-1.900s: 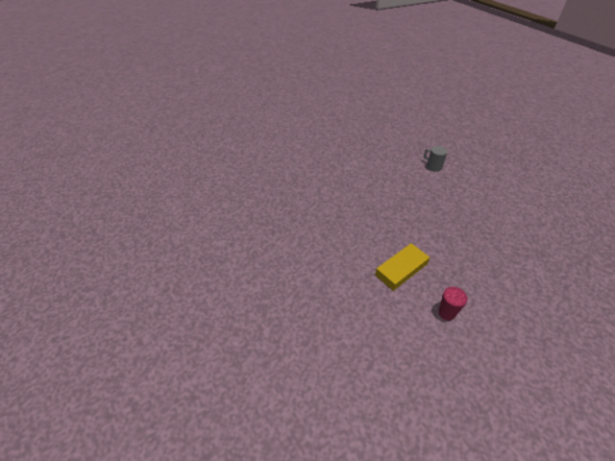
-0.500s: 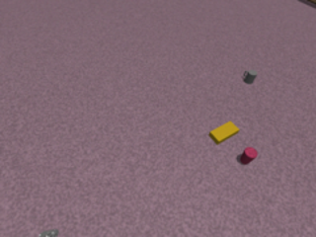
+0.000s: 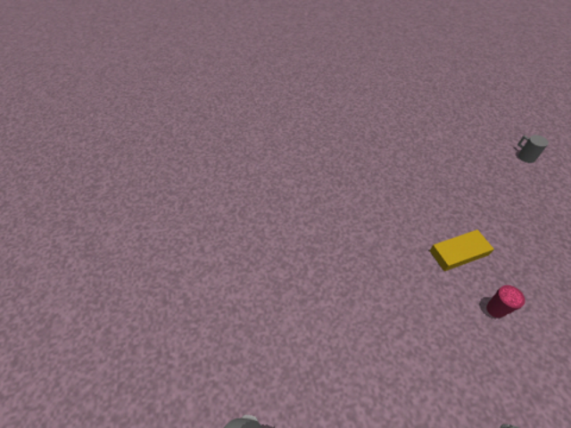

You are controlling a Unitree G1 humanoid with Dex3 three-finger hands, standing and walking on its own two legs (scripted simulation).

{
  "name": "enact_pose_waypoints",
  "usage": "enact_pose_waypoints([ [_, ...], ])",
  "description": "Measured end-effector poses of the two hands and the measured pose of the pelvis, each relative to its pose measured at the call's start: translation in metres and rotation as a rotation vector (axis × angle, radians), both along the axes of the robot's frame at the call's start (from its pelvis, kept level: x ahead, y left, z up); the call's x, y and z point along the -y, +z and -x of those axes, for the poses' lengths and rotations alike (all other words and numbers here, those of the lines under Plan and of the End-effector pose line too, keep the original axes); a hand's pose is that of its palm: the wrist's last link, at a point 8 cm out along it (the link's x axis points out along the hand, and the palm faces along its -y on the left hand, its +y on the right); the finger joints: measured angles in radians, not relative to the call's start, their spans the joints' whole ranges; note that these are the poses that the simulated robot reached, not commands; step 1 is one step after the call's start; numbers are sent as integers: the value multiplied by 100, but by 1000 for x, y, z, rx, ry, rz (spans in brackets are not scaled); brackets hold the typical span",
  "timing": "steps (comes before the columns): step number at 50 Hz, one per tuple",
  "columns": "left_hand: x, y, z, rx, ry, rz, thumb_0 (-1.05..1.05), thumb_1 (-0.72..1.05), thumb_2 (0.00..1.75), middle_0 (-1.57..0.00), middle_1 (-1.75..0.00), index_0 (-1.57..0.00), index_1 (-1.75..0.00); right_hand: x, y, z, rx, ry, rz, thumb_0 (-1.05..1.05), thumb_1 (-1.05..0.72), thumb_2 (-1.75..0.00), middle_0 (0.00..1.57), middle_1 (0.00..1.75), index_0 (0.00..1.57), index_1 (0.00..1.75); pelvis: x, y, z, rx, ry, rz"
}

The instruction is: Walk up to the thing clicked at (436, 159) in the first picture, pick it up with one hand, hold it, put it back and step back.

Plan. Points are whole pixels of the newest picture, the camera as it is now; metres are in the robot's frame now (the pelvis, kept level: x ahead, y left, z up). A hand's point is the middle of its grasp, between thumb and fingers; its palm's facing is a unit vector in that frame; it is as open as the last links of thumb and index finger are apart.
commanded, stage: walk up
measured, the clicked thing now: (529, 147) +1.39 -1.13 -0.70
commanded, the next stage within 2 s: stand in 0.94 s
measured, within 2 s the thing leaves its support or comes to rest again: neither
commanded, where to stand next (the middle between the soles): +0.06 -0.02 m, yaw +5 degrees
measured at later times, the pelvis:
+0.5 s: pelvis +0.00 -0.01 +0.01, yaw +5 degrees
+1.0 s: pelvis +0.00 -0.02 +0.03, yaw +7 degrees
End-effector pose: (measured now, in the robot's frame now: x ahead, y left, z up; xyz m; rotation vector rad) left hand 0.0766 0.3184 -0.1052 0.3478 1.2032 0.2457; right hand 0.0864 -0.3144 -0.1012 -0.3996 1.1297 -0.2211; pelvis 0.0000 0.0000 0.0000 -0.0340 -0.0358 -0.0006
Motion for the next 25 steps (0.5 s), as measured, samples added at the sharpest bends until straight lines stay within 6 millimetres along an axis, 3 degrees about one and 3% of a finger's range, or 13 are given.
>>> enact_pose_waypoints([
  [4,11,11,22,3,28,5,0,91,90,-20,-30,-21,-30,-3,1,-15,15,24,-34,0,-90,-90,21,30,20,30,5,7,1,9,15,-46],
  [9,10,15,35,15,41,9,1,90,90,-20,-30,-21,-30,-8,3,-25,16,70,-45,0,-90,-90,20,30,20,30,2,10,2,-4,47,-47],
  [14,-3,-1,39,22,74,25,0,90,90,-20,-30,-21,-30,-20,3,-22,-5,99,-22,0,-90,-90,20,30,20,30,-3,4,3,3,71,-73],
  [19,5,-3,40,18,98,55,1,91,90,-20,-30,-21,-30,-25,12,-17,-13,110,-26,0,-90,-90,21,30,20,30,0,10,1,4,91,-43],
  [25,17,-2,41,29,85,50,0,91,90,-20,-30,-21,-30,-17,9,-29,15,88,-43,0,-90,-90,21,30,20,30,8,9,2,22,97,-18],
])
